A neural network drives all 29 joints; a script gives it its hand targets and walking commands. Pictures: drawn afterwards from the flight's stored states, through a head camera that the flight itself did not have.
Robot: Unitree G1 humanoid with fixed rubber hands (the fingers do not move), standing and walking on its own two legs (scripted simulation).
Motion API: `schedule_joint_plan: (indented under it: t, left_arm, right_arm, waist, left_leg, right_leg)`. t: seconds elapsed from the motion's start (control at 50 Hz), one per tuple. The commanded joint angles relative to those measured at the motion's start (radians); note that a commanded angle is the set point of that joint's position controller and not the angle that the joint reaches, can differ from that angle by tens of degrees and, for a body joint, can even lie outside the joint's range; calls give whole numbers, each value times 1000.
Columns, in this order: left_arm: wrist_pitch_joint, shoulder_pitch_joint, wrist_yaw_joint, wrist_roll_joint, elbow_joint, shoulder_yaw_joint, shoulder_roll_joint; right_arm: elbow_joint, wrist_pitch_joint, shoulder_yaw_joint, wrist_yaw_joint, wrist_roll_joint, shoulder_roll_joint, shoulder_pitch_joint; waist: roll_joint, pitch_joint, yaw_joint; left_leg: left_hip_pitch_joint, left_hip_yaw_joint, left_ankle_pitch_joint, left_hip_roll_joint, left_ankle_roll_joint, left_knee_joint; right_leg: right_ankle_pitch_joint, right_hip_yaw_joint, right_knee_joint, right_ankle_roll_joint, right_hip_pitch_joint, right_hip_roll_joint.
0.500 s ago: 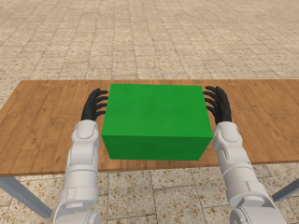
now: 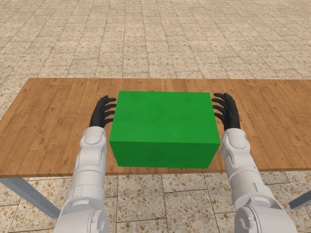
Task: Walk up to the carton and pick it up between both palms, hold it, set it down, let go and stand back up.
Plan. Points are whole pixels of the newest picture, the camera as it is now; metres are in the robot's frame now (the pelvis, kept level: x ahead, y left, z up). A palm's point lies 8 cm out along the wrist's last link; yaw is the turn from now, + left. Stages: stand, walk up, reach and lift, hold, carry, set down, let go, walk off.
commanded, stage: set down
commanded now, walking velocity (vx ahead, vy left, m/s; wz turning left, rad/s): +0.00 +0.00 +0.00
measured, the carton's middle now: (163, 129) +0.39 +0.03 +0.04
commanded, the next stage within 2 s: none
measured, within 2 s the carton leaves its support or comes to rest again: rests again in 1.56 s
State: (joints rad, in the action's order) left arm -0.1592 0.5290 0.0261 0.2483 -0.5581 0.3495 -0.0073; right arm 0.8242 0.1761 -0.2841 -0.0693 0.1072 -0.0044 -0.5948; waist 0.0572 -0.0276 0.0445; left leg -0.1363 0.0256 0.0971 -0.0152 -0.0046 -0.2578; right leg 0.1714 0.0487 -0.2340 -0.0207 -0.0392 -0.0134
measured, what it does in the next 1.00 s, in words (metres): stands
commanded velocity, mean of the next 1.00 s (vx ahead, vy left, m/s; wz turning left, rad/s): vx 0.00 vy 0.00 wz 0.00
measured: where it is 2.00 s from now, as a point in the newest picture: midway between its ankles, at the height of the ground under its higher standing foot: outside the picture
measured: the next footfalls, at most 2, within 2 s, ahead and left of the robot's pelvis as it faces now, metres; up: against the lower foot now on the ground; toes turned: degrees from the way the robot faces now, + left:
none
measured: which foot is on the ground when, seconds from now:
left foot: down 0.00-1.00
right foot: down 0.00-1.00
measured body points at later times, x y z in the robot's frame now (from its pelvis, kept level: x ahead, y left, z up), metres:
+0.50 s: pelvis +0.01 +0.00 +0.00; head +0.04 +0.02 +0.45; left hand +0.39 +0.21 +0.04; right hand +0.42 -0.14 +0.07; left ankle +0.03 +0.12 -0.75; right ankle -0.03 -0.10 -0.75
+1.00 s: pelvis +0.02 +0.00 +0.00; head +0.08 +0.01 +0.44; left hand +0.41 +0.21 +0.01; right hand +0.44 -0.15 +0.04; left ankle +0.03 +0.12 -0.75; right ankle -0.03 -0.10 -0.75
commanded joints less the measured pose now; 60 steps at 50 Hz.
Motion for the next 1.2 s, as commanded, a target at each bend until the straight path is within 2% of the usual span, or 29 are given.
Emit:
schedule_joint_plan:
  t: [0.0, 0.22, 0.46, 0.66, 0.74, 0.76, 0.78, 0.86, 0.92, 1.04, 1.12, 1.18]
  left_arm:
    - [120, 712, 83, -41, 119, -400, 506]
    - [202, 726, 81, -21, 21, -320, 487]
    - [299, 750, 68, -31, -31, -319, 486]
    - [370, 756, 70, -29, -114, -290, 475]
    - [397, 764, 67, -28, -146, -275, 468]
    - [397, 833, 62, -34, -172, -297, 481]
    - [400, 841, 53, -36, -179, -306, 492]
    - [430, 852, 30, -38, -206, -308, 488]
    - [461, 845, 31, -32, -257, -282, 479]
    - [500, 817, 63, -12, -365, -186, 423]
    - [531, 853, 74, -17, -400, -171, 405]
    - [562, 874, 68, -29, -394, -200, 414]
  right_arm:
    - [-123, 72, 298, 137, 62, 469, -621]
    - [-27, 93, 253, 150, 114, 505, -608]
    - [17, 123, 237, 149, 157, 546, -572]
    - [65, 142, 218, 145, 195, 572, -550]
    - [83, 148, 209, 146, 208, 580, -547]
    - [110, 155, 196, 150, 191, 566, -607]
    - [113, 163, 192, 154, 190, 558, -623]
    - [145, 180, 176, 164, 193, 554, -632]
    - [181, 186, 176, 163, 201, 563, -626]
    - [223, 189, 180, 152, 215, 591, -617]
    - [224, 203, 189, 147, 223, 607, -644]
    - [238, 226, 194, 141, 224, 618, -641]
  waist:
    - [-76, 525, -4]
    - [-61, 543, 29]
    - [-74, 638, 23]
    - [-66, 677, 26]
    - [-66, 695, 33]
    - [-106, 704, 17]
    - [-115, 715, 18]
    - [-118, 774, 25]
    - [-79, 782, 29]
    - [-15, 738, 48]
    - [-4, 753, 51]
    - [-28, 805, 44]
  left_leg:
    - [266, 81, -304, 10, -36, -34]
    - [199, 102, -334, 11, -26, -30]
    - [180, 96, -437, 8, -37, -64]
    - [133, 93, -468, 3, -35, -80]
    - [114, 94, -475, 0, -33, -86]
    - [119, 85, -457, -14, -48, -88]
    - [145, 81, -463, -20, -55, -96]
    - [200, 77, -505, -29, -68, -124]
    - [143, 79, -500, -23, -59, -130]
    - [-74, 89, -371, -3, -9, -83]
    - [-150, 92, -329, 6, 6, -78]
    - [-134, 87, -389, 6, -12, -104]
  right_leg:
    - [-216, 55, 14, 47, 15, -4]
    - [-288, 34, -7, 56, 59, 5]
    - [-378, 27, -31, 55, 37, 3]
    - [-421, 19, -53, 57, 22, 6]
    - [-424, 16, -61, 58, 9, 7]
    - [-386, 20, -52, 47, -18, 1]
    - [-354, 25, -46, 40, -52, -4]
    - [-308, 34, -28, 26, -131, -16]
    - [-360, 27, -48, 35, -96, -13]
    - [-507, -7, -111, 70, 64, 20]
    - [-581, -26, -146, 81, 111, 37]
    - [-643, -21, -165, 79, 99, 34]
